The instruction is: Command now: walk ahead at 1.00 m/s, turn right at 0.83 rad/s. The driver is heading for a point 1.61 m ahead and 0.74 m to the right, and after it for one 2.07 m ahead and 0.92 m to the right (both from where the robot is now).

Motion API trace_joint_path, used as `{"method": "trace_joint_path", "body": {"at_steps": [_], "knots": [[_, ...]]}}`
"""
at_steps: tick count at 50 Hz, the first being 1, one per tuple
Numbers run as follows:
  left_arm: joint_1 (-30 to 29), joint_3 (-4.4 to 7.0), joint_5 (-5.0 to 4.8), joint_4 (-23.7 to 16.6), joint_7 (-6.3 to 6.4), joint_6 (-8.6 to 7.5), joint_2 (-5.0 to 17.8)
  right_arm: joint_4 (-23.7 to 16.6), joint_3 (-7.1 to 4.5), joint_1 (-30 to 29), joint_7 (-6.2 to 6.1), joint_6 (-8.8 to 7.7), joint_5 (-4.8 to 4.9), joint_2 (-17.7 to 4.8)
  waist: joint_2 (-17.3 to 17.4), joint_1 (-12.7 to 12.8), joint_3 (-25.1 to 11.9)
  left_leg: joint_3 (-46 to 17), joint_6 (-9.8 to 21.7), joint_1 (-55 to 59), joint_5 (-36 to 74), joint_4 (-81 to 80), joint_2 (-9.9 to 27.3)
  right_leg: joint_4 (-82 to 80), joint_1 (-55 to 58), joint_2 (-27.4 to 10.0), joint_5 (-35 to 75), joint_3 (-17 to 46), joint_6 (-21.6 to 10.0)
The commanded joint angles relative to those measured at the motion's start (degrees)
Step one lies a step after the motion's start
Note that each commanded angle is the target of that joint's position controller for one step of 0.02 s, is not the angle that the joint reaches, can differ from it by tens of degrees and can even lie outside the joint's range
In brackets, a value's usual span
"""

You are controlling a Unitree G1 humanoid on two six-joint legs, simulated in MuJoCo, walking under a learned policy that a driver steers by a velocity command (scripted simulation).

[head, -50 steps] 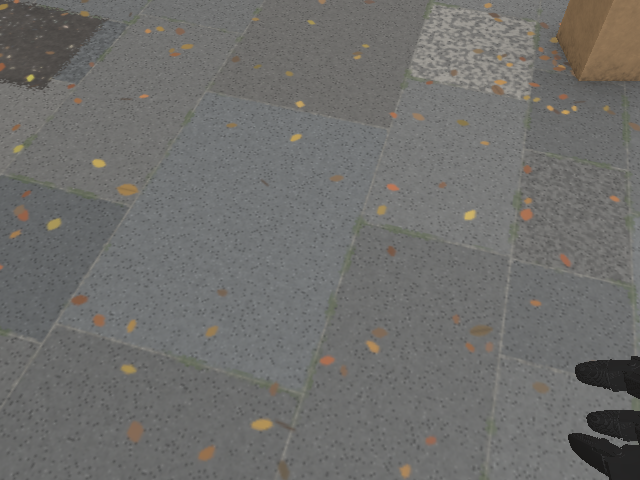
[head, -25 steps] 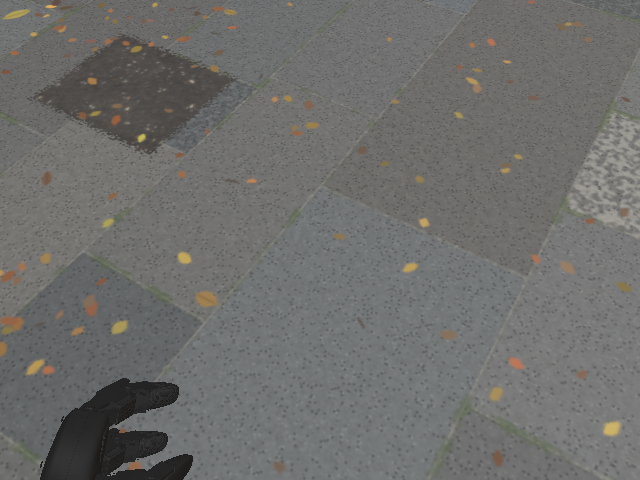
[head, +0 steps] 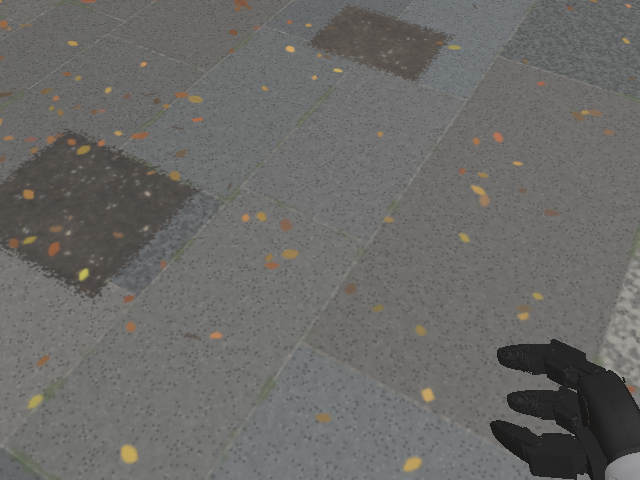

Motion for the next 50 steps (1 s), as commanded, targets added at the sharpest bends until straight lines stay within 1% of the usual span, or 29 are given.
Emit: {"method": "trace_joint_path", "body": {"at_steps": [1, 2, 3, 4, 6, 9, 14, 16, 18, 20, 21, 22, 23, 24, 25, 26, 29, 33, 35, 38, 40, 41, 42, 43, 44, 45, 46, 48, 50], "knots": [[-4.16, 0.15, -1.24, -7.62, 0.61, -1.71, 1.36, 3.48, -7.42, 30.91, -3.15, -0.22, -2.55, -17.51, 12.96, -16.83, -22.18, -29.81, 6.95, 56.57, -34.66, -4.38, 23.81, 42.73, -38.38, -0.40, 0.39, -5.10, -1.00], [-3.68, -0.41, -0.95, -9.74, 0.75, -0.85, 3.82, 4.04, -8.21, 28.49, -2.93, 0.53, -1.26, -18.61, 18.46, -14.39, -23.87, -47.52, 10.83, 54.42, -42.12, -11.59, 27.31, 52.41, -46.19, -2.81, 0.34, -8.74, -1.42], [-9.72, 0.11, 0.44, -8.84, 0.89, 0.12, 6.37, 3.42, -7.17, 23.54, -2.73, 0.70, -0.86, -12.06, 9.05, -14.50, -13.51, -37.95, 9.94, 46.72, -40.51, -12.00, 23.24, 53.30, -50.04, -6.76, 6.44, -9.93, -1.60], [-13.76, 0.10, 1.35, -9.17, 0.22, 0.55, 6.26, 4.16, -6.33, 21.97, -2.35, 0.49, -0.50, -8.45, 3.89, -14.30, -6.96, -27.46, 9.00, 39.72, -28.75, -11.78, 20.38, 50.80, -49.70, -8.44, 9.34, -10.50, -1.21], [-16.82, -0.05, 2.30, -10.22, -1.34, 1.91, 4.26, 6.80, -5.87, 23.06, -2.27, -0.10, -0.49, -6.75, 3.74, -12.02, -1.36, -14.98, 7.21, 31.56, -12.88, -13.67, 16.51, 48.47, -47.88, -10.77, 9.73, -10.61, -0.18], [-22.19, -1.06, 2.52, -14.04, -2.55, 3.93, 1.70, 10.37, -5.72, 25.12, -1.32, -1.42, 1.44, -5.06, 5.28, -9.88, 1.42, -4.38, 5.73, 29.16, 1.56, -15.91, 15.70, 46.70, -50.99, -13.03, 10.48, -11.59, 0.53], [-31.39, -2.54, 2.31, -19.19, -4.62, 3.95, 2.68, 11.90, -6.22, 21.34, -1.35, -2.33, 1.33, -7.67, 2.94, -7.34, 5.80, 13.81, 2.77, 21.78, 12.36, -22.29, 10.14, 27.95, -42.57, -11.48, 26.32, -18.41, -0.24], [-33.77, -2.88, 2.23, -19.43, -4.95, 3.77, 2.89, 13.02, -6.63, 24.01, -1.43, -2.25, 1.28, -9.94, 1.67, -7.80, 6.74, 18.14, 1.92, 23.11, 30.58, -20.52, 9.20, 20.04, -35.19, -7.78, 27.82, -23.94, -2.47], [-29.74, -2.28, 2.15, -17.95, -4.42, 3.47, 4.83, 12.97, -7.52, 26.60, -1.97, -1.26, 1.29, -13.69, 4.29, -5.17, 2.54, 18.74, 1.26, 29.15, 56.34, -10.51, 10.62, 18.34, -28.19, -3.21, 23.78, -26.70, -4.50], [-12.58, -0.31, 2.16, -13.17, -3.34, 3.05, 8.67, 11.40, -8.48, 23.65, -2.55, 0.78, 0.81, -17.04, 6.04, 4.09, -6.48, 17.19, 2.02, 26.73, 64.86, 12.76, 13.30, 17.64, -9.60, -0.33, 18.33, -24.31, -7.50], [-1.32, 1.45, 2.15, -9.01, -2.00, 2.98, 11.38, 10.50, -8.47, 22.35, -2.31, 1.40, 0.29, -16.62, 3.04, 8.20, -11.11, 16.63, 1.61, 16.84, 50.83, 31.67, 11.76, 14.06, 6.47, 0.01, 15.97, -19.92, -9.31], [-5.19, 3.20, 0.60, -8.63, -0.41, 3.89, 15.72, 9.54, -7.05, 22.46, -1.09, 1.35, -0.38, -9.89, -10.65, 2.88, -7.14, 16.44, -0.22, 0.53, -12.69, 55.10, 0.01, 9.79, 11.97, -7.15, 13.07, -6.80, -11.30], [-9.61, 4.29, 2.55, -12.52, -0.30, 4.81, 22.77, 2.15, -6.17, 26.77, -1.07, 0.40, 0.98, -9.38, -17.48, -2.96, -18.32, 5.63, -2.34, -19.50, -25.30, 71.62, -4.72, -0.59, 27.26, -20.87, 10.17, 27.21, -23.59], [-7.72, 4.20, 1.99, -13.52, 0.50, 5.01, 19.85, 1.30, -5.99, 20.14, -1.06, -1.02, 0.30, -12.11, -4.28, 0.39, -18.03, -1.89, -1.74, -23.03, -18.90, 68.32, -1.13, -8.47, 24.33, -21.56, 3.52, 32.37, -22.32], [-9.04, 3.53, 1.78, -11.66, 1.15, 4.44, 17.06, 1.27, -5.55, 18.62, -1.07, -1.71, 0.62, -11.52, 0.09, -2.59, -8.00, -2.07, -1.43, -22.28, -16.18, 61.25, 1.29, -11.20, 13.81, -20.50, 5.30, 29.16, -20.00], [-10.31, 2.86, 1.69, -10.55, 1.41, 3.44, 14.80, 1.45, -5.15, 17.53, -1.27, -1.54, 0.02, -10.70, 4.07, -5.77, -2.65, -1.77, -1.71, -18.34, -15.98, 54.49, 3.50, -11.43, 3.91, -18.00, 11.33, 24.04, -18.05], [-13.36, 1.18, 1.27, -10.33, 1.41, 0.98, 11.30, 2.22, -4.75, 19.61, -1.32, 2.09, -1.78, -9.70, 4.67, -11.37, 1.72, -1.38, -3.85, -7.74, -21.33, 43.36, 5.80, -12.38, -15.03, -12.00, 20.91, 13.37, -16.87], [-14.59, 1.53, 1.11, -10.22, 0.71, -0.56, 11.23, -3.04, -2.92, 6.95, -0.08, 2.74, -0.26, -5.11, 1.01, -9.42, 5.54, 1.94, -4.79, 1.95, -2.80, 20.92, 4.97, -16.34, -28.52, -5.70, 21.66, 6.79, -13.11], [-13.93, 2.11, 0.61, -9.82, 0.20, -0.78, 12.10, -3.05, -2.81, 5.18, 0.31, 2.50, 1.00, -5.01, -0.73, -7.65, 3.76, 2.45, -4.03, 8.86, 7.84, 12.41, 2.75, -15.66, -27.71, -5.28, 27.03, 6.34, -10.37], [-11.33, 2.73, 0.26, -8.86, 0.49, -0.44, 13.15, -2.86, -3.74, 5.22, -0.11, 2.28, 1.52, -7.73, -1.95, -6.62, 1.43, 1.11, -2.88, 12.80, 7.09, 4.92, 0.63, -10.24, -17.84, -7.51, 34.71, 9.74, -7.46], [-12.03, 3.19, 0.91, -8.70, 0.63, -0.13, 15.60, 0.04, -5.67, 15.45, -1.28, 1.93, 1.46, -11.78, -0.40, -12.06, -5.41, 1.84, -1.83, 23.94, -3.32, 3.06, -2.50, 4.89, -13.20, -6.40, 47.47, 8.88, -4.81], [-14.40, 3.01, 1.09, -9.00, 0.32, -0.47, 15.41, 2.48, -6.90, 26.86, -2.30, 1.67, 1.04, -14.14, 0.80, -18.70, -10.53, 1.57, -0.95, 37.01, -7.79, 3.86, -0.54, 19.50, -18.59, -3.96, 46.97, 6.23, -3.19], [-15.61, 0.85, 1.38, -10.78, 0.52, -1.33, 7.66, 4.17, -8.35, 39.16, -3.62, 1.28, -0.54, -18.23, 9.10, -22.28, -17.81, -12.51, 0.68, 50.00, -29.02, 1.59, 13.30, 40.01, -28.12, -0.37, 21.50, 1.36, -2.79], [-9.51, -0.97, -0.66, -14.32, 0.28, -1.36, 2.79, 3.46, -9.00, 32.92, -3.25, 1.50, -1.49, -21.99, 27.70, -13.74, -22.10, -47.70, 5.57, 53.30, -43.84, -14.25, 25.46, 52.27, -42.48, 3.75, -2.52, -5.20, -1.45], [-11.67, -1.21, 1.19, -12.15, 0.73, -0.30, 6.23, 2.15, -8.73, 25.04, -2.67, 1.79, -0.99, -16.57, 16.82, -12.75, -12.86, -47.42, 7.63, 44.95, -49.35, -15.30, 23.24, 56.16, -48.21, -2.26, 4.36, -6.69, -1.99], [-15.01, -0.90, 2.39, -11.75, 0.09, 0.20, 7.79, 2.18, -7.68, 22.48, -2.20, 1.91, -0.52, -11.82, 8.56, -12.76, -7.78, -36.68, 7.75, 38.76, -43.22, -13.54, 20.47, 53.97, -47.90, -4.94, 8.69, -8.17, -1.76], [-17.36, -1.03, 2.88, -11.82, -0.72, 0.52, 7.35, 3.77, -7.19, 22.46, -1.78, 1.84, -0.68, -9.50, 3.24, -12.24, -3.50, -28.09, 7.34, 32.34, -32.52, -13.62, 17.57, 50.98, -46.03, -6.62, 10.63, -8.57, -1.32], [-19.72, -1.74, 3.32, -13.22, -2.12, 1.38, 5.01, 7.41, -6.65, 24.55, -1.48, 0.72, -0.37, -8.46, 4.38, -10.54, 0.25, -18.13, 6.62, 25.43, -21.78, -15.12, 13.95, 46.83, -43.92, -8.10, 10.09, -7.34, -0.44], [-22.45, -2.59, 3.46, -14.94, -2.46, 1.88, 3.32, 10.48, -6.20, 27.45, -0.50, -0.61, 0.74, -7.36, 5.01, -9.48, 2.27, -14.92, 7.58, 23.46, -15.18, -17.04, 12.80, 42.51, -45.08, -7.15, 9.81, -5.51, 0.18]]}}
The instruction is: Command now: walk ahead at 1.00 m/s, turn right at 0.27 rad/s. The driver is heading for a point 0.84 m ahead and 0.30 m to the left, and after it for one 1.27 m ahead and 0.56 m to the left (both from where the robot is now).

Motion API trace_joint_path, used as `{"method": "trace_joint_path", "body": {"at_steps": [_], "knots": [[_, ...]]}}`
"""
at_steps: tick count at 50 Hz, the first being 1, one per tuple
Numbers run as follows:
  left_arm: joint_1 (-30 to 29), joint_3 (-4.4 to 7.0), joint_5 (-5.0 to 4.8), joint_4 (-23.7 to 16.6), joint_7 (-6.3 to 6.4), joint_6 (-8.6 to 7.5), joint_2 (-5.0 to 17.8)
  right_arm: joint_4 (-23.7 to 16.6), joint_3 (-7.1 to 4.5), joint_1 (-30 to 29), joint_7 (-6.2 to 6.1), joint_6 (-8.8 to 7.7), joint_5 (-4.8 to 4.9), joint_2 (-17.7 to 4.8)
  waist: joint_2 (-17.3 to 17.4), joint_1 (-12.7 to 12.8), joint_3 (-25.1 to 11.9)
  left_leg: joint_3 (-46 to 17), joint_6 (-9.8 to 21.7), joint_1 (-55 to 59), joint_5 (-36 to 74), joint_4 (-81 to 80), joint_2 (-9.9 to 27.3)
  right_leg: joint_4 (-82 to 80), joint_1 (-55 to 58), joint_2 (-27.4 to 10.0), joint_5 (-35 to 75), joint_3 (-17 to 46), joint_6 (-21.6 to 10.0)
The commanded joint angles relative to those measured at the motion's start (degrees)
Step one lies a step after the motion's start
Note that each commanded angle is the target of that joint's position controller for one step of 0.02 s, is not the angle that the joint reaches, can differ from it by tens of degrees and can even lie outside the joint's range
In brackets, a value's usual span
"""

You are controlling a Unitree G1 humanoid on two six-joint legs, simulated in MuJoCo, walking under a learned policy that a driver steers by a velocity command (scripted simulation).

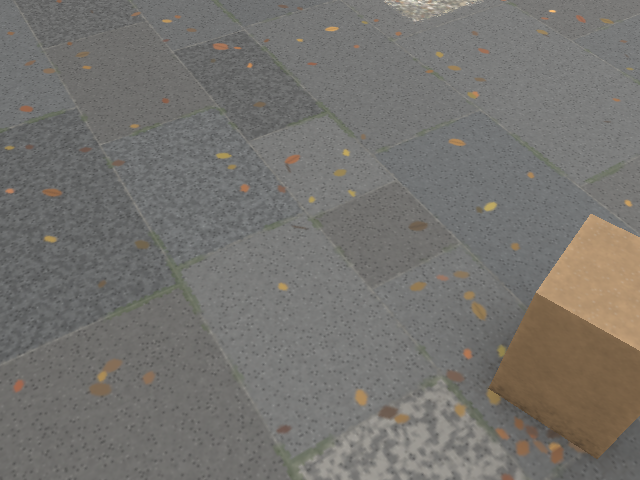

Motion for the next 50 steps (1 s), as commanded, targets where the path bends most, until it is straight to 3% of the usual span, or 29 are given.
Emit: {"method": "trace_joint_path", "body": {"at_steps": [1, 3, 5, 8, 10, 11, 12, 13, 14, 15, 16, 18, 22, 24, 27, 30, 32, 33, 34, 35, 36, 37, 38, 41, 43, 45, 46, 48, 50], "knots": [[-4.18, -1.72, 0.51, -6.86, -1.07, -0.17, -1.89, 1.01, -0.74, 4.98, 1.02, -2.17, 1.09, -4.38, 7.94, 1.03, 3.11, -19.66, 9.69, 7.32, -1.92, -18.20, 13.37, -5.45, -15.01, -2.90, 1.76, 6.13, 1.16], [-9.64, -2.23, 0.85, -9.59, -1.50, -0.61, -0.50, 1.73, -1.03, 4.17, 1.17, -2.24, 1.72, -5.72, 7.53, 2.32, 5.14, -15.12, 10.71, 5.31, 3.41, -21.50, 11.63, -16.21, -14.72, -4.52, 7.19, 1.85, 2.32], [-14.06, -3.44, 0.34, -10.81, -2.68, -1.48, -1.49, 1.88, -1.37, 3.57, 1.54, -2.06, 2.32, -6.60, 6.53, 1.70, 5.85, -10.50, 10.08, -2.21, 11.00, -25.38, 8.66, -29.35, -2.00, -4.58, 14.17, -4.35, 2.89], [-13.67, -3.14, -0.35, -9.88, -2.02, -1.84, -0.38, 3.24, -2.43, 5.92, 1.93, -2.01, 2.49, -11.08, 6.88, 2.21, 4.86, -10.11, 10.46, 0.04, 27.93, -24.32, 11.14, -34.26, 9.17, -2.58, 14.39, -5.65, 2.19], [-4.19, -1.61, 0.21, -6.75, -0.07, -2.22, 2.31, 4.51, -2.66, 7.33, 1.61, -1.66, 2.59, -12.77, 6.38, 7.23, -2.47, -7.52, 9.21, 5.18, 48.22, -7.47, 9.86, -37.46, 20.91, 0.36, 8.77, -5.80, 1.08], [5.65, -0.60, 0.88, -3.69, 1.05, -2.43, 3.97, 4.43, -2.67, 6.88, 1.40, -1.47, 2.80, -12.90, 6.04, 12.18, -8.05, -6.58, 8.22, -0.13, 44.96, 7.16, 7.26, -38.39, 33.86, -0.77, 7.70, -4.59, 0.84], [14.51, 0.95, 2.13, -2.46, 2.56, -2.68, 8.40, 3.24, -1.44, 7.37, 1.42, -1.60, 2.71, -8.21, 0.09, 14.85, -14.88, -5.15, 7.64, -10.73, 24.80, 26.28, 3.29, -40.42, 46.23, -13.35, -8.83, 7.78, 0.30], [15.27, 1.58, 3.39, -2.94, 3.29, -2.81, 11.88, 0.96, 0.08, 11.93, 1.15, -1.31, 3.83, 0.12, -11.90, 9.66, -20.92, -6.82, 7.36, -23.94, -12.62, 44.86, -1.62, -49.48, 52.34, -28.02, -30.55, 33.74, -1.40], [12.06, 1.50, 1.75, -3.41, 3.48, -2.30, 9.71, 0.21, -0.87, 9.14, 1.03, -0.52, 3.79, -4.81, -8.70, 9.34, -18.41, -8.53, 8.08, -28.88, -7.55, 50.20, -1.08, -57.18, 46.38, -28.44, -33.32, 42.87, -2.73], [7.59, 0.54, 0.84, -2.81, 3.41, -2.44, 4.90, -0.09, -1.25, 4.61, 1.16, 0.11, 3.15, -5.74, -3.67, 7.14, -8.76, -7.91, 7.84, -31.20, -2.09, 48.72, 2.03, -56.24, 39.58, -25.27, -25.30, 31.73, -2.62], [5.57, 0.12, 0.52, -2.17, 3.13, -2.89, 2.19, 0.25, -0.90, 2.94, 1.77, 0.46, 2.62, -4.39, -1.88, 5.66, -3.90, -7.22, 7.19, -30.36, 0.10, 46.15, 3.71, -56.51, 33.65, -22.57, -13.24, 22.86, -2.75], [5.23, -0.47, 0.08, -0.78, 3.23, -3.66, -0.51, 1.38, -0.83, 3.55, 2.74, 2.05, 1.70, -2.46, -2.22, 2.63, -0.87, -6.89, 5.84, -27.21, 0.63, 44.30, 5.60, -58.90, 27.02, -19.17, -1.83, 12.01, -1.53], [8.18, -0.62, -1.60, 3.30, 2.50, -5.76, -2.50, -2.82, -0.34, -6.19, 4.01, 4.29, 1.06, 0.14, -0.83, 1.42, 4.39, -4.92, 5.10, -33.42, 5.52, 42.06, 7.52, -63.29, 25.67, -17.78, 14.98, -1.51, -0.52], [6.99, -0.75, -1.36, 4.10, 2.51, -6.24, -2.81, -5.40, 0.29, -10.73, 4.68, 4.13, 1.27, 0.65, -1.76, 0.24, 6.01, -2.94, 5.46, -32.79, 11.69, 36.20, 6.90, -64.54, 23.96, -15.35, 22.71, -9.17, 0.45], [6.97, -0.41, -1.44, 5.09, 3.00, -6.47, -0.63, -7.11, 0.98, -16.15, 6.02, 3.81, 1.35, 0.01, 1.39, -0.05, 7.35, 3.53, 7.64, -23.76, 19.25, 20.97, 3.82, -65.93, 22.53, -12.80, 34.62, -17.55, 2.82], [10.74, 0.60, -1.30, 5.71, 4.12, -5.58, 4.56, -6.47, 0.71, -14.97, 5.89, 3.92, 1.35, -2.09, -0.28, -1.83, 3.72, 9.35, 10.71, -14.30, 17.24, 15.10, -3.03, -56.24, 30.74, -14.49, 70.06, -19.43, 4.66], [7.56, 1.76, -0.62, 4.36, 4.97, -3.37, 8.29, -2.43, -1.04, 0.27, 4.89, 4.00, 1.48, -6.22, -3.05, -10.51, -4.60, 7.74, 13.27, 1.64, 10.17, 15.32, -6.33, -35.43, 30.77, -17.09, 81.67, -18.09, 4.40], [4.86, 1.91, -0.11, 3.03, 4.82, -2.32, 8.47, 1.56, -2.79, 12.99, 3.81, 3.84, 1.64, -9.16, -2.33, -15.72, -10.25, 3.99, 15.22, 16.44, 6.33, 12.84, -7.02, -17.88, 23.95, -16.82, 74.81, -16.53, 3.50], [5.42, 1.23, 0.46, 3.58, 3.64, -2.18, 4.65, 3.04, -4.34, 13.65, 2.11, 4.15, 2.10, -11.86, 5.36, -13.38, -8.13, -2.76, 17.08, 24.71, 1.78, 9.74, -4.10, 3.86, 10.84, -8.58, 25.59, -16.16, 4.48], [10.34, -0.85, 0.40, -1.73, 3.04, -3.10, -2.82, 0.63, -5.48, 6.57, 1.61, 5.16, 0.94, -18.48, 19.26, -2.85, -9.20, -30.40, 24.94, 35.01, 7.86, 6.44, 8.58, 25.94, -12.80, -0.52, -12.83, -11.61, 7.62], [5.75, -1.03, -0.26, -5.83, 3.17, -4.77, 0.88, -2.10, -6.17, 7.19, 1.50, 5.45, 1.34, -19.14, 12.64, -6.70, -17.71, -48.50, 30.27, 39.61, -6.88, -7.45, 13.73, 27.74, -21.22, -0.91, -9.27, 0.49, 6.77], [1.26, -1.15, -0.06, -6.41, 3.11, -5.93, 2.28, -1.60, -5.67, 5.99, 0.92, 5.18, 1.67, -16.02, 4.65, -5.64, -9.23, -49.34, 27.17, 31.66, -11.86, -14.33, 14.03, 21.71, -23.32, -4.22, -4.73, 2.20, 6.14], [0.94, -1.30, -0.05, -5.75, 3.13, -6.18, 2.34, -0.75, -4.93, 4.02, 0.68, 4.62, 1.79, -13.01, -0.72, -2.07, -1.94, -44.38, 24.42, 21.18, -7.92, -15.44, 12.23, 14.60, -20.11, -6.76, -1.68, 1.77, 6.07], [2.56, -1.85, 1.48, -5.16, 3.23, -2.69, 1.11, -0.62, -3.30, -0.04, 0.23, 2.07, 2.33, -9.44, -3.81, 4.79, 4.98, -29.87, 22.20, -0.50, 23.70, -14.20, 5.71, 3.00, -8.04, -9.91, -4.69, 0.87, 9.32], [-0.53, -2.32, 1.05, -7.02, 3.18, -1.66, -0.62, -0.70, -3.46, -0.41, 0.70, 0.99, 2.56, -10.18, -3.53, 5.06, 5.30, -22.41, 20.13, -7.25, 43.99, -12.74, 1.30, -8.03, -2.05, -9.00, -2.55, -2.45, 10.73], [-4.37, -3.23, 0.18, -8.83, 2.88, -1.70, -2.99, -0.43, -3.89, -0.82, 0.79, 1.35, 2.70, -10.48, 0.33, 3.84, 2.94, -17.37, 16.27, -8.70, 51.45, -9.01, -3.63, -19.27, 2.49, -5.99, 9.06, -4.67, 9.61], [-13.35, -2.62, -1.41, -11.53, 3.57, -4.76, -4.20, -2.27, -3.56, -1.02, -0.63, 0.95, 6.73, -6.61, -1.35, -0.47, 1.97, -20.81, 13.96, -10.51, 39.43, -8.64, -5.05, -28.52, 4.20, -1.27, 13.18, -2.17, 10.30], [-16.26, -2.08, -2.33, -12.85, 3.69, -6.10, -4.46, 0.06, -4.27, 2.61, -1.80, 2.34, 6.02, -9.41, 2.26, -2.12, -1.95, -23.28, 9.68, -5.79, 29.54, -6.88, -6.04, -42.48, 10.27, 3.88, 22.87, -2.78, 10.42], [-14.06, -0.01, -3.63, -12.47, 3.92, -6.41, -0.76, 0.30, -4.52, 2.57, -2.62, 3.32, 4.95, -8.76, 7.18, -1.20, -3.45, -26.31, 6.73, -2.79, 23.39, -1.21, -6.42, -46.84, 16.02, 3.81, 29.28, 0.62, 10.11]]}}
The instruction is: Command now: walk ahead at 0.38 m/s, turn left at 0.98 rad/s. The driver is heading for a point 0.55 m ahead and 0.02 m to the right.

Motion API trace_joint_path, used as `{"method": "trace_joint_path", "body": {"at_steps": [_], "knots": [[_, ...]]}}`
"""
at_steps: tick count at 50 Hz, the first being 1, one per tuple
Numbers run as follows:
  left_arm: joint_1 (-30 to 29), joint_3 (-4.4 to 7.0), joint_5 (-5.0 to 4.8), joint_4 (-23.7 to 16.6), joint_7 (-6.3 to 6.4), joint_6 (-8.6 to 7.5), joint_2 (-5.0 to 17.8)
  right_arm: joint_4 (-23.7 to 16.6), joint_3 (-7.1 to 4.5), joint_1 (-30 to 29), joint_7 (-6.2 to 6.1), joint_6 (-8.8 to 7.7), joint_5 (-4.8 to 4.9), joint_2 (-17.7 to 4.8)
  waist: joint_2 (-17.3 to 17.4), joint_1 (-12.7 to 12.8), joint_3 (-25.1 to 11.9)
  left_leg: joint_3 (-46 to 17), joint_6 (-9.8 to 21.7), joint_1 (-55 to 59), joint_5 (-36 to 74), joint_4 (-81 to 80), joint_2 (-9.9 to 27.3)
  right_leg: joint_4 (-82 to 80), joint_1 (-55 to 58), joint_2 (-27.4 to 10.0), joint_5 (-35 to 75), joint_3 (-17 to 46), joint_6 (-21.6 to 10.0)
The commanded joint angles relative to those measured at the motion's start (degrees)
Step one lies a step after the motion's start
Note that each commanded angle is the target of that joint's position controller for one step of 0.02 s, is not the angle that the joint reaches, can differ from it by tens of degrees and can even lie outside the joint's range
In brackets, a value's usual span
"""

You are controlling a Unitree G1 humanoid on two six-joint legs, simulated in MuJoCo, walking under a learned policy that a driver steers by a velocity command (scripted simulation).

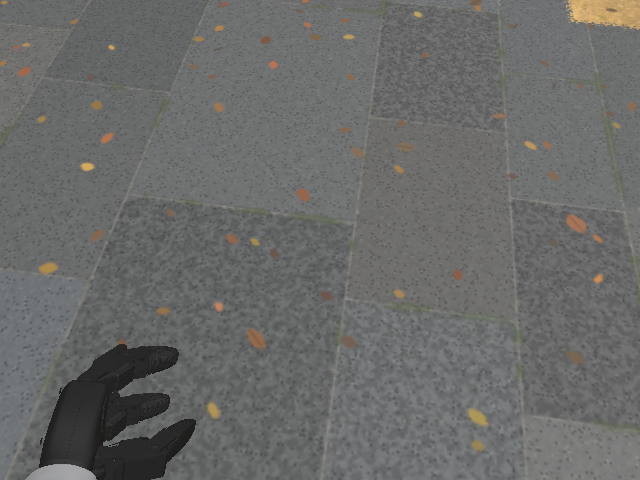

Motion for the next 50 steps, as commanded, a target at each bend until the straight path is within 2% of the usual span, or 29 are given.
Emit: {"method": "trace_joint_path", "body": {"at_steps": [1, 2, 3, 4, 5, 6, 7, 8, 9, 11, 13, 15, 21, 23, 24, 25, 26, 28, 30, 33, 37, 39, 43, 44, 45, 46, 47, 48, 50], "knots": [[2.94, 4.13, -1.86, -3.18, 0.84, -1.34, 7.79, -4.43, -2.82, -4.64, -1.46, 0.27, 0.08, -8.61, 7.03, 6.27, -10.25, -9.77, -4.47, -12.26, 29.72, 6.34, 4.53, -8.15, 29.53, 6.95, 11.45, -4.56, -0.28], [10.25, 4.88, -1.43, -1.50, 1.09, -1.15, 8.55, -5.81, -2.72, -7.45, -1.39, 0.42, 0.10, -7.73, 7.59, 10.81, -14.36, -7.45, -7.18, -12.60, 30.65, 15.48, 2.71, -10.26, 38.09, 5.28, 16.98, -4.79, -1.04], [20.05, 4.95, -0.57, 0.86, 1.22, -0.37, 8.89, -7.48, -1.31, -6.61, -1.10, 0.64, -1.10, -3.14, 5.23, 13.58, -22.69, -3.77, -9.74, -17.05, 9.87, 31.74, 1.22, -4.08, 52.18, -4.59, 23.81, 1.23, -4.70], [23.25, 4.29, 1.41, 0.62, 1.10, 0.58, 10.36, -9.04, 0.75, 0.32, -0.70, 0.96, -3.14, 3.11, -9.05, 10.27, -29.62, -0.54, -10.89, -27.74, -27.41, 49.15, -2.22, 4.10, 63.37, -18.80, 56.72, 15.26, -9.33], [21.95, 4.25, 2.42, 1.04, 0.09, 1.20, 10.61, -9.65, 0.07, 12.00, 0.51, 0.98, -0.86, -2.67, -17.27, 4.93, -37.46, -3.35, -12.15, -31.15, -24.11, 63.98, 2.33, 2.17, 64.46, -32.12, 45.70, 32.67, -20.71], [13.01, 5.35, 1.14, -0.85, 0.59, 2.14, 11.33, -9.84, -0.83, 8.30, 0.98, 2.12, 0.21, -7.48, -13.49, 4.13, -33.67, 1.73, -13.39, -35.19, -13.79, 68.03, 8.37, -4.81, 57.64, -30.14, 12.52, 34.21, -23.87], [8.32, 3.94, 1.08, -2.49, 1.61, 3.08, 5.54, -10.69, -1.84, -0.70, 0.58, 3.14, 0.13, -10.07, -5.69, 6.31, -23.85, 5.72, -13.55, -37.09, -6.69, 63.60, 10.90, -9.52, 46.62, -22.73, -5.60, 23.86, -20.47], [5.41, 2.85, 1.00, -2.90, 2.13, 3.96, 3.88, -11.52, -2.54, -4.27, -0.17, 4.49, -0.24, -11.08, -1.77, 5.66, -16.90, 7.67, -13.92, -35.07, -3.11, 61.66, 12.09, -11.84, 36.14, -17.91, -8.70, 16.03, -17.14], [3.63, 2.90, 1.00, -2.09, 2.00, 4.34, 4.42, -12.61, -2.67, -5.75, -0.66, 5.36, -0.48, -10.64, -1.19, 4.68, -11.64, 8.21, -13.77, -32.31, -2.95, 57.86, 13.30, -13.27, 27.57, -14.89, -5.67, 9.70, -15.91], [4.51, 4.07, 1.27, 1.06, 1.53, 3.79, 6.31, -14.42, -1.41, -7.04, -0.82, 5.28, -0.73, -5.19, -3.82, 4.34, -7.73, 10.51, -13.01, -28.13, -3.57, 47.51, 14.15, -15.19, 19.75, -11.40, 3.01, 0.47, -15.61], [6.63, 4.82, 1.52, 3.52, 0.86, 3.15, 7.79, -14.99, -0.31, -7.92, -0.72, 3.88, -1.35, -2.35, -4.30, 4.68, -11.16, 10.96, -12.53, -26.43, -3.79, 39.93, 14.45, -14.55, 23.04, -12.80, 16.04, -1.21, -18.38], [5.92, 5.19, 0.77, 4.21, 0.35, 3.43, 8.57, -14.57, 0.09, -8.49, -0.21, 3.55, -1.70, -2.63, -3.08, 4.65, -15.18, 10.51, -11.71, -22.92, -0.46, 33.57, 15.18, -14.19, 25.19, -15.31, 16.62, -1.60, -20.00], [5.94, 5.49, -1.21, 6.77, -0.67, 5.38, 11.11, -15.22, -0.11, -13.64, 1.07, 4.55, -2.00, -5.46, -5.58, 5.49, -11.32, 13.45, -8.44, -13.64, 3.67, 14.66, 12.82, -15.30, 22.13, -14.78, -7.23, -4.22, -17.68], [8.01, 4.88, -1.86, 8.49, -0.67, 5.85, 9.99, -13.99, -0.32, -11.61, 1.51, 4.25, -2.36, -5.53, -5.29, 4.60, -11.09, 14.84, -5.83, -5.80, 7.80, 2.99, 11.09, -11.46, 19.74, -13.05, -10.86, -5.86, -14.12], [10.99, 4.15, -1.62, 9.87, -0.84, 5.85, 7.96, -14.24, -0.55, -11.14, 1.39, 4.22, -2.72, -7.04, -2.23, 4.95, -11.11, 9.52, -3.45, -1.04, 11.82, -2.57, 14.62, -7.48, 16.26, -10.69, -15.96, -8.22, -9.84], [13.41, 2.46, 0.48, 8.70, -1.66, 5.35, 3.27, -15.41, -0.80, -13.92, 0.91, 4.37, -4.04, -11.19, 12.55, 8.85, -12.38, -6.51, 2.64, 2.94, 17.74, -5.75, 28.27, 2.98, 8.17, -3.08, -26.87, -15.60, -3.85], [9.42, 2.97, 0.47, 8.72, -1.34, 5.42, 5.70, -15.45, 0.15, -15.45, 0.88, 3.49, -5.37, -7.04, 12.15, 4.93, -11.76, -7.94, 7.88, -7.46, 14.78, -9.59, 31.65, 9.65, 11.15, -2.46, -32.87, -10.85, -2.08], [12.07, 4.05, -1.20, 10.59, -1.23, 6.41, 7.86, -14.17, 0.68, -20.36, 1.12, 1.37, -5.46, -5.01, 10.58, 7.41, -8.46, 0.81, 4.45, -11.13, 14.16, -8.79, 26.52, 15.45, 13.47, -2.49, -29.05, -8.82, -1.27], [13.23, 5.69, -1.40, 11.41, -0.47, 7.39, 11.23, -13.12, -0.45, -20.08, 0.54, 0.83, -4.16, -7.59, 10.43, 6.49, -6.80, 3.56, 4.24, -9.16, 24.29, -7.05, 26.76, 25.15, 9.20, -1.46, -28.77, -8.70, -0.16], [14.05, 5.83, -2.60, 10.69, -0.08, 8.12, 9.07, -12.43, -0.27, -19.04, -0.62, 1.39, -3.56, -5.18, 8.17, 6.40, -7.86, 5.89, 5.28, -3.36, 30.89, -5.54, 28.49, 31.61, 3.61, -2.09, -28.84, -8.18, 1.20], [10.86, 4.48, -2.07, 8.00, -0.89, 8.88, 5.22, -11.71, -1.27, -19.21, -1.57, 2.12, -3.69, -5.48, 8.57, 4.91, -9.32, 10.46, 4.71, -1.71, 31.03, -4.18, 29.00, 22.25, 7.02, -3.60, -27.15, -11.36, 1.40], [11.21, 4.61, -2.09, 7.10, -1.53, 9.02, 5.87, -11.34, -1.98, -18.89, -1.53, 2.29, -3.62, -6.59, 9.22, 4.92, -10.56, 11.64, 4.76, -1.49, 33.48, -3.19, 30.29, 18.15, 10.37, -3.08, -26.71, -13.12, 0.47], [15.01, 5.39, -2.00, 6.75, -2.61, 9.86, 6.48, -10.52, -2.91, -20.51, -1.30, 2.04, -1.62, -7.56, 9.78, 7.89, -11.01, 15.75, 0.57, -3.45, 31.50, 2.02, 31.37, 4.89, 18.59, -1.45, -19.53, -16.42, -3.71], [17.15, 6.02, -1.81, 7.40, -2.29, 10.06, 7.23, -9.61, -2.89, -19.12, -1.10, 1.96, -1.21, -6.42, 7.55, 8.60, -11.05, 18.77, -2.75, -6.50, 26.14, 6.84, 29.55, -0.80, 23.63, 0.04, -14.16, -15.75, -5.76], [19.46, 7.61, -1.51, 7.60, -1.41, 9.94, 11.70, -8.90, -2.71, -16.50, -0.68, 1.82, -1.94, -4.62, -2.79, 8.46, -10.25, 23.54, -7.85, -15.80, 13.21, 18.67, 24.33, -6.55, 31.52, -3.89, 4.17, -6.00, -9.53], [20.85, 9.49, -0.50, 6.46, -0.59, 9.23, 20.24, -13.29, -1.37, -21.23, -0.54, 1.55, -4.53, -1.18, -21.08, 8.22, -8.56, 23.75, -14.10, -37.19, -16.44, 36.10, 13.80, -7.39, 39.97, -18.38, 28.63, 18.90, -20.43], [23.01, 8.98, 1.60, 5.58, -1.39, 7.59, 18.75, -14.84, -1.56, -27.27, -0.79, 1.05, -4.24, -2.91, -13.44, 12.92, -15.15, 11.74, -13.60, -40.56, -20.28, 45.30, 10.95, -9.90, 40.72, -21.76, 24.50, 23.59, -27.10], [20.05, 8.59, 1.45, 5.30, -1.50, 6.47, 17.44, -14.83, -2.03, -28.34, -0.97, 0.94, -2.67, -4.17, -7.93, 11.31, -12.91, 9.02, -12.13, -42.04, -15.74, 47.09, 11.64, -10.61, 39.96, -19.20, 19.16, 19.05, -25.02], [13.22, 7.57, -1.76, 4.11, -0.08, 6.49, 13.48, -12.87, -2.55, -25.63, -1.92, 0.77, -2.96, -5.21, -3.21, 7.55, -9.82, 7.58, -11.23, -42.34, -5.63, 42.72, 12.95, -9.68, 37.13, -14.02, 13.64, 12.84, -19.07]]}}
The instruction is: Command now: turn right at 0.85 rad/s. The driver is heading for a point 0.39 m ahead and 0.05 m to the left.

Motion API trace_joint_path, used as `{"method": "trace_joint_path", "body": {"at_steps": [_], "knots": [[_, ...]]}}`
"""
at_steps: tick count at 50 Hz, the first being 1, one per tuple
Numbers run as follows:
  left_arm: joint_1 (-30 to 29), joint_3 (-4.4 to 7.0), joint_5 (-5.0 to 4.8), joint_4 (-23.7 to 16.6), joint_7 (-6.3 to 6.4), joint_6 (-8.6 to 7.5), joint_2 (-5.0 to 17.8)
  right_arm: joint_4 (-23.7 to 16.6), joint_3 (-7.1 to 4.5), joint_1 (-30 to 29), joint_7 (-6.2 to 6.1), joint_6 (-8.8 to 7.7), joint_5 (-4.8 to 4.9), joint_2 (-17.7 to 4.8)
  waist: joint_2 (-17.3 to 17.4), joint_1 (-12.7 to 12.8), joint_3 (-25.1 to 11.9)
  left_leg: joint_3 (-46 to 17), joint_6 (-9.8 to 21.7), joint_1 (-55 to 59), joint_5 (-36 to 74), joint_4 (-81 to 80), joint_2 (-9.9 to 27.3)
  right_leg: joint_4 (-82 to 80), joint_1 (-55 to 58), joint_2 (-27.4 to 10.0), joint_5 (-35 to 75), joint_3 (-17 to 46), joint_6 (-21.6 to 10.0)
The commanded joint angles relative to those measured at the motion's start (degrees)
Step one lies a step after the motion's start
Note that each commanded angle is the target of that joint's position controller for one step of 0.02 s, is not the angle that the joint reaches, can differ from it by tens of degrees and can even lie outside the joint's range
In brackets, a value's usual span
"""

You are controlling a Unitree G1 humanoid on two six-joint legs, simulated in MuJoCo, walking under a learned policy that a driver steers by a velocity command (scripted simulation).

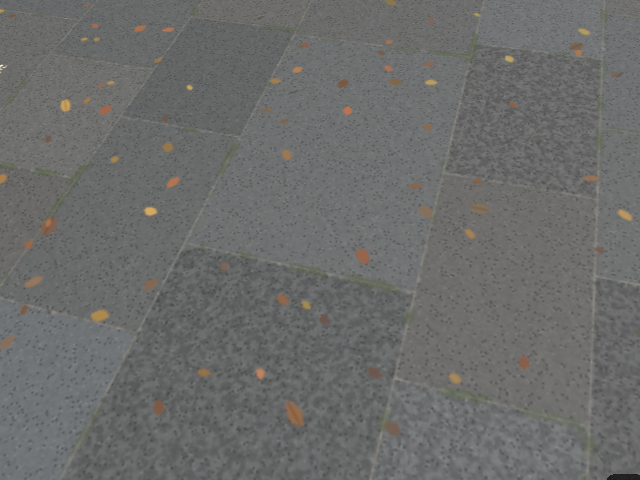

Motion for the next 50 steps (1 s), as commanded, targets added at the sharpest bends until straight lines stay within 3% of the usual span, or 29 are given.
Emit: {"method": "trace_joint_path", "body": {"at_steps": [1, 5, 9, 11, 12, 13, 15, 16, 18, 20, 21, 22, 23, 24, 25, 26, 28, 31, 35, 37, 40, 43, 45, 46, 47, 48, 49, 50], "knots": [[-3.37, 2.41, -1.88, -5.33, 1.95, -0.78, 9.50, -5.89, -1.42, -4.57, -0.84, -1.69, -0.40, -5.47, -6.82, -1.29, -8.26, -6.05, 0.31, -13.35, 6.34, 3.60, -0.79, -12.92, 15.48, -14.69, 34.20, 21.16, -10.40], [-2.04, 2.70, -1.42, -6.53, 3.29, 0.36, 10.01, -4.83, -0.55, -3.15, 0.04, -2.13, 0.14, -2.43, -6.67, -1.08, -10.05, -5.71, -1.30, -9.25, 12.71, -5.73, -4.55, -12.35, 14.88, -11.30, 31.33, 20.92, -8.94], [-3.24, 3.23, -1.60, -7.95, 3.70, 1.00, 10.93, -4.71, -0.49, -4.49, 0.43, -2.39, 0.51, -2.57, -9.79, -0.56, -8.21, -7.05, -1.87, -5.00, 14.65, -16.59, -6.65, -12.31, 11.24, -9.29, 20.93, 25.21, -7.52], [-4.54, 2.46, -0.84, -8.32, 3.53, 1.00, 9.57, -3.36, -0.49, -2.28, 1.00, -2.33, 0.55, -3.57, -11.32, -0.11, -9.66, -5.80, -1.87, -1.69, 15.98, -18.92, -4.95, -10.84, 11.02, -9.98, 21.29, 23.47, -7.16], [-3.01, 1.86, -0.82, -7.73, 3.28, 0.83, 8.38, -3.07, -0.27, -1.47, 1.55, -2.42, 0.69, -3.64, -11.18, 0.94, -11.66, -4.74, -1.46, 0.66, 16.53, -20.15, -3.98, -12.08, 10.60, -9.99, 11.23, 23.36, -7.45], [-1.44, 1.22, -0.75, -7.04, 2.74, 0.50, 7.46, -3.32, 0.02, -1.68, 2.23, -2.69, 1.04, -3.42, -11.99, 2.09, -11.42, -3.34, -0.70, 2.59, 16.09, -21.11, -3.20, -13.97, 9.19, -10.15, -2.99, 24.37, -8.01], [0.31, 0.41, 0.01, -5.82, 1.39, -0.62, 7.86, -4.07, 0.35, -2.41, 3.37, -3.78, 2.02, -3.60, -14.79, 3.17, -6.57, -0.88, 1.58, 4.06, 12.45, -22.11, -2.31, -18.29, 5.28, -12.08, -19.51, 28.05, -9.61], [0.19, 0.32, 0.22, -5.60, 1.01, -1.30, 8.45, -4.42, 0.27, -2.94, 3.61, -4.57, 2.47, -4.46, -14.78, 3.31, -3.45, -0.40, 3.19, 3.07, 10.68, -23.53, -1.62, -19.40, 4.62, -13.14, -21.59, 29.01, -9.98], [0.13, 0.19, 0.11, -5.03, 0.88, -2.70, 8.69, -3.96, 0.34, -1.27, 4.03, -6.11, 2.91, -4.72, -13.49, 2.54, -0.76, 0.44, 6.13, 2.64, 9.51, -27.09, -0.87, -19.72, 6.37, -14.45, -21.22, 28.02, -9.81], [-1.83, -0.24, -0.18, -4.75, 0.87, -3.31, 7.52, -1.44, 0.56, 4.25, 4.35, -7.08, 2.60, -3.50, -10.28, -0.50, 0.13, 2.11, 8.71, 10.15, 12.03, -35.49, -1.99, -16.48, 4.94, -12.08, -15.80, 22.43, -8.29], [-3.35, -0.79, 0.28, -5.12, 1.06, -3.58, 5.76, -0.12, 0.54, 7.00, 4.32, -7.25, 1.84, -3.35, -7.35, -1.75, -0.28, 0.18, 9.19, 14.62, 14.65, -39.15, -2.69, -10.86, 4.42, -9.09, -3.37, 17.81, -6.63], [-5.35, -1.09, 0.94, -6.77, 1.68, -3.98, 4.32, -0.26, -0.22, 9.52, 4.24, -7.42, 1.14, -6.49, -0.35, -1.85, -3.18, -9.32, 10.79, 19.54, 26.98, -41.66, 1.66, 2.47, 3.63, -3.76, 11.86, 10.91, -3.14], [-8.27, -0.39, 1.97, -10.87, 2.53, -4.70, 6.56, -1.51, -2.60, 11.38, 4.41, -7.32, 0.72, -15.30, 11.39, -1.10, -4.44, -27.40, 18.68, 28.24, 48.06, -42.04, 10.56, 16.97, -10.32, 3.91, 6.75, 3.75, 2.79], [-9.98, -0.42, 2.04, -11.55, 2.91, -5.01, 6.80, -1.71, -2.20, 14.31, 4.63, -7.22, 0.34, -13.27, 13.35, -3.14, -5.90, -37.65, 24.93, 33.50, 60.34, -43.55, 16.74, 28.67, -20.53, 5.80, -18.04, 5.59, 5.70], [-8.20, -0.23, 0.96, -10.75, 2.52, -4.70, 7.04, -1.85, -1.24, 13.87, 4.36, -7.09, 0.77, -10.60, 7.68, -2.05, -6.05, -33.61, 24.14, 35.11, 65.88, -41.52, 17.02, 33.76, -23.28, 3.42, -19.58, 7.96, 6.21], [-8.69, -0.39, 0.53, -9.89, 2.30, -3.91, 5.96, -2.92, -1.29, 12.27, 3.86, -6.38, 1.32, -10.19, 4.55, -1.96, -6.60, -28.06, 21.56, 35.79, 70.00, -39.66, 14.17, 36.39, -23.78, 2.44, -16.99, 7.75, 6.99], [-10.76, -0.33, 0.78, -9.61, 2.25, -2.51, 4.89, -3.85, -1.48, 10.59, 2.21, -4.08, 2.58, -10.61, 1.28, -2.02, -6.59, -23.09, 17.06, 34.40, 72.47, -39.13, 11.11, 33.12, -23.88, 0.95, -10.32, 7.67, 7.95], [-10.83, -0.93, -0.39, -8.65, 2.06, -1.62, 1.75, -4.00, -1.82, 11.29, 0.05, -0.83, 2.37, -10.95, 3.76, -1.59, -7.96, -20.95, 13.89, 31.90, 78.47, -38.20, 7.19, 28.95, -20.35, 3.73, -5.03, 6.23, 9.02], [-12.31, -0.59, -0.32, -7.24, 2.76, -1.95, 1.71, -4.43, -2.33, 10.66, -2.23, 1.48, 2.75, -11.03, 4.30, -1.91, -10.47, -22.11, 9.74, 31.55, 80.91, -35.22, 4.69, 18.65, -18.22, 5.60, 1.60, 7.25, 9.56], [-13.17, -0.33, -0.12, -6.76, 2.29, -2.49, 1.98, -4.91, -2.58, 9.73, -3.03, 2.34, 2.81, -11.18, 4.97, -2.08, -11.39, -24.20, 8.44, 30.99, 81.00, -33.89, 4.23, 14.21, -16.36, 5.79, 3.88, 8.23, 9.51], [-13.04, 0.28, 0.07, -5.76, 1.45, -3.26, 3.15, -5.79, -2.71, 8.81, -3.24, 2.68, 2.57, -10.96, 6.05, -2.52, -12.31, -28.73, 9.23, 31.35, 78.29, -32.38, 4.49, 9.24, -14.34, 5.10, 4.87, 9.96, 8.94], [-12.45, 1.23, -0.09, -5.40, 0.80, -3.88, 4.78, -7.24, -2.70, 6.72, -2.49, 2.35, 2.59, -11.05, 7.71, -2.45, -11.55, -34.09, 10.39, 30.23, 65.28, -32.31, 4.19, 2.58, -10.41, 4.18, 4.74, 11.13, 8.04], [-10.19, 1.95, -0.38, -4.65, 0.56, -4.41, 5.36, -8.43, -2.61, 4.10, -1.81, 2.11, 2.63, -11.22, 8.66, -0.80, -10.05, -35.11, 9.21, 26.41, 53.56, -32.00, 1.15, -7.08, -2.64, 4.03, 8.96, 9.83, 7.04], [-7.63, 2.30, -0.31, -3.60, 0.61, -4.63, 5.71, -8.91, -2.01, 3.18, -1.48, 1.95, 2.41, -9.99, 7.36, 0.41, -10.48, -32.42, 7.67, 23.28, 46.06, -29.72, -1.56, -13.63, 4.72, 2.03, 18.74, 8.85, 6.05], [-8.75, 2.53, 0.15, -4.29, 0.89, -4.45, 7.68, -8.31, -0.78, 9.51, -1.02, 1.90, 0.85, -5.75, -3.04, -3.33, -14.54, -26.27, 5.47, 17.08, 20.16, -20.19, -7.73, -12.29, 15.57, -8.51, 34.81, 18.61, 1.87], [-9.11, 1.71, 2.01, -5.43, 0.89, -3.64, 7.50, -6.92, -0.28, 14.96, -0.92, 1.68, 0.09, -4.27, -14.32, -5.94, -12.76, -22.38, 2.59, 5.69, -14.04, -10.14, -17.04, -9.24, 20.20, -18.71, 58.00, 31.01, -6.26], [-5.91, 2.31, 2.37, -4.35, 0.91, -3.33, 9.22, -7.31, -1.58, 18.21, -0.35, 1.34, 0.43, -9.87, -19.18, -6.50, -15.11, -18.53, -0.85, 3.01, -15.30, 4.30, -12.77, -12.62, 17.09, -27.52, 53.24, 42.54, -14.60], [-7.82, 1.71, 1.52, -5.27, 1.09, -3.27, 6.43, -5.43, -2.50, 15.46, -0.34, 1.47, 1.17, -13.41, -13.51, -4.92, -11.57, -16.01, -2.23, 1.96, -9.43, 10.32, -9.87, -12.69, 13.36, -23.34, 42.39, 36.49, -14.06]]}}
